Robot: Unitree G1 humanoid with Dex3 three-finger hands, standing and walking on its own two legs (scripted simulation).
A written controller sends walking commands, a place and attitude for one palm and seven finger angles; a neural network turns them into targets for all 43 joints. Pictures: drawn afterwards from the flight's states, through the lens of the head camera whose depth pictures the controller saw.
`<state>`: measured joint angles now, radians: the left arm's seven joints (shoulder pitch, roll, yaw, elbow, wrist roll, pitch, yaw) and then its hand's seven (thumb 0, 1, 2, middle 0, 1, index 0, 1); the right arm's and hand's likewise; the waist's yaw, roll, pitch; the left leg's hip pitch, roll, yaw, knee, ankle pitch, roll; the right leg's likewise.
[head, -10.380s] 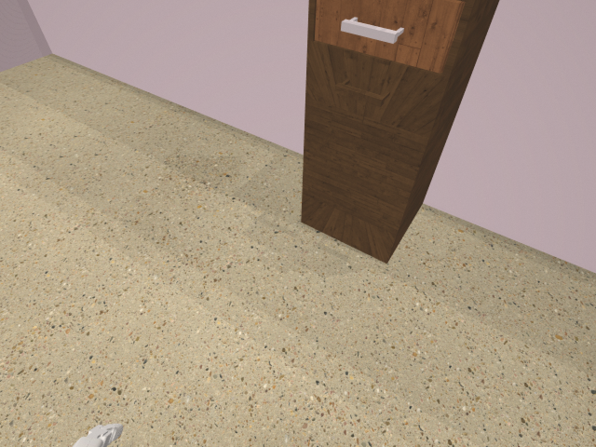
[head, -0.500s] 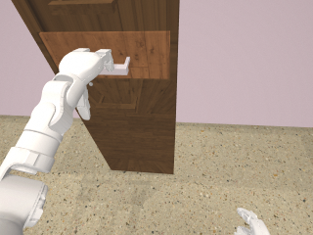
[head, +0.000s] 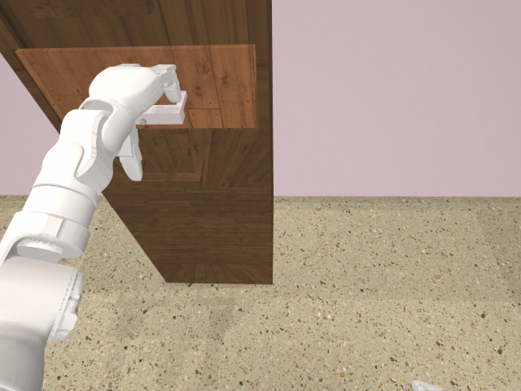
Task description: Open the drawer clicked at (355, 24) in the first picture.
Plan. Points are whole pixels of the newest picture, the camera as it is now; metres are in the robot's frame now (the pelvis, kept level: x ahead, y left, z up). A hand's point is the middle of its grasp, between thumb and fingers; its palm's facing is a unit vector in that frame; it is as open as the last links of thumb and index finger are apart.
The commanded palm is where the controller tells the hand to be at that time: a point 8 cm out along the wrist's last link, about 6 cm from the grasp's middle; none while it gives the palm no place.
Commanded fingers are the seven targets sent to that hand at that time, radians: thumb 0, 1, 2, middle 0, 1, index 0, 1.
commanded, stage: move the hooked fingers above the handle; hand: left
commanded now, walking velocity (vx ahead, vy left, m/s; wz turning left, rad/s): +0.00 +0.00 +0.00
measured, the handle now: (142, 106) +0.54 +0.23 +0.14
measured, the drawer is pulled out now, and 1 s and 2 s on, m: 0.00 0.00 0.00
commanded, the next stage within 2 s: none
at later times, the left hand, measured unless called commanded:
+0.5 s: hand (157, 119) +0.47 +0.17 +0.17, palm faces -0.04 -0.03 -1.00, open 13.8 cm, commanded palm +0.47 +0.22 +0.25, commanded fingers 0.00 -0.50 0.30 -0.30 -1.20 -0.30 -1.20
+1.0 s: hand (152, 98) +0.48 +0.17 +0.20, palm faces +0.01 -0.04 -1.00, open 13.8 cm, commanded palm +0.48 +0.22 +0.25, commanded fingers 0.00 -0.50 0.30 -0.30 -1.20 -0.30 -1.20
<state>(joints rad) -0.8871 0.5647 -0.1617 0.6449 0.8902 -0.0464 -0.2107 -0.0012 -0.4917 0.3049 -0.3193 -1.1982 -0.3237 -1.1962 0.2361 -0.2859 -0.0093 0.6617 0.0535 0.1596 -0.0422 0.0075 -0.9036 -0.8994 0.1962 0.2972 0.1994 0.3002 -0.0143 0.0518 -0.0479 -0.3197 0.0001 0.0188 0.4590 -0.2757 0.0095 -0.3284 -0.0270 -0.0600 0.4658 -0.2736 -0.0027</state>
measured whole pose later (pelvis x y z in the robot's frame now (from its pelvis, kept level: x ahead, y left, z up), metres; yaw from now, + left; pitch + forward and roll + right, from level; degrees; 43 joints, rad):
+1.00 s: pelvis -0.01 +0.01 +0.00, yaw +0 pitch +10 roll +0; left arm -1.08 0.57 -0.19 0.80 0.89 -0.19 -0.16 0.00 -0.49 0.31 -0.32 -1.20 -0.31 -1.22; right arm 0.28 -0.28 -0.02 0.70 0.05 0.10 -0.06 0.01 -0.90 -0.90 0.20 0.30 0.20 0.30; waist -0.05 0.02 -0.07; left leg -0.40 -0.01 0.02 0.51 -0.28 0.02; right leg -0.40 -0.04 -0.06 0.49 -0.26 0.01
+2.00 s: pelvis -0.01 +0.00 +0.00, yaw -2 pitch +10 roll +0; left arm -0.96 0.65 -0.09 0.90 0.98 -0.07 -0.19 0.00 -0.49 0.31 -0.34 -1.21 -0.34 -1.22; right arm 0.31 -0.24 0.01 0.64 0.06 0.17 -0.07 0.00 -0.90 -0.90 0.20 0.30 0.20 0.30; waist -0.05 0.05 -0.07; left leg -0.38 0.01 0.05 0.49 -0.28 0.02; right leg -0.39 -0.01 -0.02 0.48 -0.25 0.00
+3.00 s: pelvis -0.01 +0.00 +0.00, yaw +0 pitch +8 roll +0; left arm -0.97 0.55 -0.20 0.78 0.89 -0.10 -0.26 0.00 -0.49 0.30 -0.32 -1.20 -0.32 -1.20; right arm 0.25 -0.29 -0.02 0.67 0.06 0.14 -0.07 0.01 -0.90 -0.90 0.20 0.30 0.20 0.30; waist -0.05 0.04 -0.07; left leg -0.36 0.00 0.02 0.49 -0.28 0.01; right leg -0.36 -0.02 -0.05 0.49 -0.27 0.00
